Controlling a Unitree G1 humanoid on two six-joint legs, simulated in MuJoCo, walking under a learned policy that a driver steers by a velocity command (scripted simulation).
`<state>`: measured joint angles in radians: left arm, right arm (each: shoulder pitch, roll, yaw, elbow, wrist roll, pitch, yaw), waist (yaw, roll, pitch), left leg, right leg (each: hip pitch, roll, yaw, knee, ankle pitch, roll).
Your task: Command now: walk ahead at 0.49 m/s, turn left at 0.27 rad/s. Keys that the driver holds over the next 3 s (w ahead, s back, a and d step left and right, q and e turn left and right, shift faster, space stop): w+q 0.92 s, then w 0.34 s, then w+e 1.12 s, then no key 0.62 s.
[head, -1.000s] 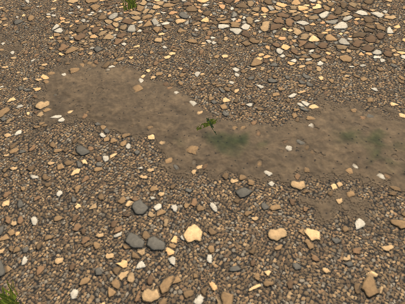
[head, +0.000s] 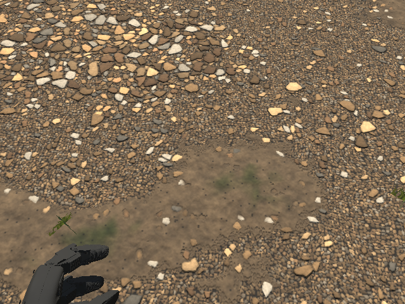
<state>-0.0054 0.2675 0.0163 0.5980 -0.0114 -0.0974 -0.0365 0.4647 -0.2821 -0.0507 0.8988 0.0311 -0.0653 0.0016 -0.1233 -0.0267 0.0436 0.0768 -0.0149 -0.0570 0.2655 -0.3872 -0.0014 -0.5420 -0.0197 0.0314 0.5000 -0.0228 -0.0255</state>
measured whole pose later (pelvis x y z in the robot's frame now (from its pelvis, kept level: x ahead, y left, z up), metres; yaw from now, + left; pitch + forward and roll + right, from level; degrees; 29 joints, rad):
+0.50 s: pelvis +0.27 +0.03 +0.00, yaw +17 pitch +1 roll -3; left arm 0.32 0.31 0.09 0.83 -0.02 -0.07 0.00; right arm 0.07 -0.28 -0.04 0.66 0.02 -0.02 0.06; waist 0.08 0.03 0.05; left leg -0.58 0.07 0.03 0.63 -0.11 0.07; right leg 0.11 -0.02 -0.27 0.28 -0.39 0.04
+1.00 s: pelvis +0.55 +0.13 +0.00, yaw +33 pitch +2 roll +0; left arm 0.02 0.29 0.04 0.67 0.00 -0.11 -0.03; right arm 0.38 -0.31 -0.07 0.73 0.02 -0.03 -0.02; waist -0.08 -0.04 0.02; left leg -0.05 -0.10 -0.20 0.46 -0.42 0.06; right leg -0.48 0.00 0.06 0.47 0.00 0.02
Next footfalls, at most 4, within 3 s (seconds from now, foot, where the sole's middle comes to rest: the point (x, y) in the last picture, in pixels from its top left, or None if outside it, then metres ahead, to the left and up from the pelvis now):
0.02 right None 0.19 -0.12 -0.77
0.54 left None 0.42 0.18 -0.77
1.02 right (150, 213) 0.77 0.12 -0.77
1.50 left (49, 208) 0.83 0.48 -0.77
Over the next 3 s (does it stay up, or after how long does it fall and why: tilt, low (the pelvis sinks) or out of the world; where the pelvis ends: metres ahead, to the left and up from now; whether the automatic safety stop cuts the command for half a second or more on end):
stays up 1.39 0.48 0.01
